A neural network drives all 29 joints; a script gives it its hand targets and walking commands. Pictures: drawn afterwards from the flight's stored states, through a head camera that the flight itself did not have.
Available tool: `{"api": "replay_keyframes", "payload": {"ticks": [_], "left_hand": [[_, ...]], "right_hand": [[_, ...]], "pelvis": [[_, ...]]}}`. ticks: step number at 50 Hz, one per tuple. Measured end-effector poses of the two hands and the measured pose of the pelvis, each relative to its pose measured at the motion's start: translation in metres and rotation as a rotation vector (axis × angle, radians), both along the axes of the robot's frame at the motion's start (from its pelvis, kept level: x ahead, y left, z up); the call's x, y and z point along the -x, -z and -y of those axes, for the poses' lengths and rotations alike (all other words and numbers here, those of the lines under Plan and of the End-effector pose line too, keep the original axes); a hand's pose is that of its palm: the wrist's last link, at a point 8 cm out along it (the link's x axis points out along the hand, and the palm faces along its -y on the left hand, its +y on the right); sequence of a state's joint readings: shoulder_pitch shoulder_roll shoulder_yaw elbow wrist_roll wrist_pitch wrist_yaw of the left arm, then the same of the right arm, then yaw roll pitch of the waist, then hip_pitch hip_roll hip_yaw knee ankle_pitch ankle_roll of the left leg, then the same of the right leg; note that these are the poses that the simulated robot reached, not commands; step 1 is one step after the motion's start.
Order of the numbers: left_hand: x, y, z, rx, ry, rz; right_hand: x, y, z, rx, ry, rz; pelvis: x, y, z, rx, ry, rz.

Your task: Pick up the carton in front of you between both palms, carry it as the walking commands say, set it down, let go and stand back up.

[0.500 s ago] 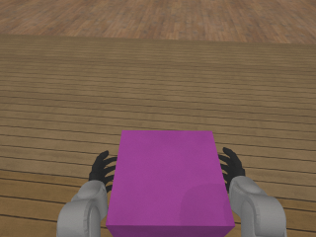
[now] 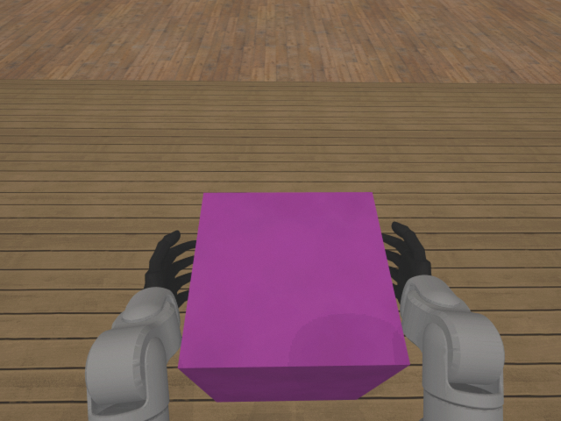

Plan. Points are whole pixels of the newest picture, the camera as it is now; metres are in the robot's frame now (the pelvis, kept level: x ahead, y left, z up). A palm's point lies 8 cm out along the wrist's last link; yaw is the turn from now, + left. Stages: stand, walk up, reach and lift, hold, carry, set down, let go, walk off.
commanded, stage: carry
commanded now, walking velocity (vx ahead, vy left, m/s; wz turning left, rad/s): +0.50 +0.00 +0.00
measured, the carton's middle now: (287, 306) +0.27 +0.00 +0.04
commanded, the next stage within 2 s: none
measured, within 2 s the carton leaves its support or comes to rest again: neither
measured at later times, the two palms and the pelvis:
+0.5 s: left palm (204, 112) +0.67 +0.15 +0.10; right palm (348, 110) +0.69 -0.15 +0.09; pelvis +0.34 -0.02 -0.01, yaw +3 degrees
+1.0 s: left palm (221, 59) +1.03 +0.15 +0.05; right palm (326, 59) +1.03 -0.16 +0.06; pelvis +0.70 +0.00 -0.05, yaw +1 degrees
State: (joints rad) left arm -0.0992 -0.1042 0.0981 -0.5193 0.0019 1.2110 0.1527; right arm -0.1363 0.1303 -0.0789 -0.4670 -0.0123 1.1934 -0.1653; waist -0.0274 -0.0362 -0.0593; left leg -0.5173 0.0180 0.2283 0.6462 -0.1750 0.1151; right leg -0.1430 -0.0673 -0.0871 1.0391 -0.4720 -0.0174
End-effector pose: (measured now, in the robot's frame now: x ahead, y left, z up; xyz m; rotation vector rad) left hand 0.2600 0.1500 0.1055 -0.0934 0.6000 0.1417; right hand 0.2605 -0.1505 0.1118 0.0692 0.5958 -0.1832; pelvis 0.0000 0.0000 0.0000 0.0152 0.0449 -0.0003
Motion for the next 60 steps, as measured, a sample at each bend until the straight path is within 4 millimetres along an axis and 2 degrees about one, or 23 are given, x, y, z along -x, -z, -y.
{"api": "replay_keyframes", "payload": {"ticks": [6, 13, 19, 24, 29, 34, 38, 41, 46, 48, 54, 60], "left_hand": [[-0.096, -0.012, -0.003, 0.045, 0.003, -0.041], [-0.211, -0.028, -0.012, 0.024, -0.029, -0.014], [-0.316, -0.024, -0.008, 0.007, -0.060, 0.005], [-0.399, -0.003, 0.003, -0.018, -0.092, 0.017], [-0.449, 0.030, 0.003, 0.007, -0.141, -0.091], [-0.507, 0.034, 0.002, 0.032, -0.167, -0.073], [-0.566, 0.027, 0.002, 0.029, -0.148, -0.023], [-0.616, 0.022, -0.001, 0.022, -0.122, 0.021], [-0.712, 0.030, -0.004, 0.016, -0.053, 0.089], [-0.746, 0.040, 0.000, 0.014, -0.018, 0.068], [-0.818, 0.063, 0.013, 0.035, 0.008, -0.072], [-0.889, 0.065, 0.011, 0.047, -0.006, -0.052]], "right_hand": [[-0.086, -0.011, -0.003, -0.026, 0.054, -0.039], [-0.214, -0.028, -0.012, -0.019, 0.005, -0.015], [-0.326, -0.020, -0.007, -0.031, -0.021, 0.005], [-0.419, 0.012, 0.003, -0.064, -0.053, 0.015], [-0.480, 0.044, 0.002, -0.086, -0.065, -0.095], [-0.541, 0.046, 0.000, -0.105, -0.060, -0.077], [-0.594, 0.040, 0.000, -0.099, -0.051, -0.025], [-0.639, 0.035, -0.001, -0.085, -0.044, 0.021], [-0.720, 0.036, -0.003, -0.033, -0.011, 0.090], [-0.746, 0.042, 0.001, 0.001, 0.011, 0.069], [-0.801, 0.067, 0.013, -0.046, 0.080, -0.066], [-0.879, 0.065, 0.011, -0.054, 0.072, -0.047]], "pelvis": [[-0.064, -0.023, -0.013, 0.028, 0.000, -0.020], [-0.152, -0.033, -0.011, 0.034, -0.016, -0.035], [-0.241, -0.018, 0.002, 0.004, -0.034, -0.038], [-0.324, 0.013, 0.017, -0.003, -0.052, -0.019], [-0.386, 0.006, 0.029, -0.013, -0.048, -0.036], [-0.450, -0.003, 0.034, -0.024, -0.046, -0.058], [-0.507, -0.002, 0.030, -0.020, -0.035, -0.066], [-0.556, 0.007, 0.023, -0.004, -0.029, -0.059], [-0.647, 0.045, 0.009, 0.037, 0.001, -0.017], [-0.672, 0.053, 0.006, 0.016, -0.007, -0.017], [-0.742, 0.044, -0.008, 0.034, -0.003, -0.035], [-0.813, 0.036, -0.007, 0.049, -0.004, -0.052]]}}
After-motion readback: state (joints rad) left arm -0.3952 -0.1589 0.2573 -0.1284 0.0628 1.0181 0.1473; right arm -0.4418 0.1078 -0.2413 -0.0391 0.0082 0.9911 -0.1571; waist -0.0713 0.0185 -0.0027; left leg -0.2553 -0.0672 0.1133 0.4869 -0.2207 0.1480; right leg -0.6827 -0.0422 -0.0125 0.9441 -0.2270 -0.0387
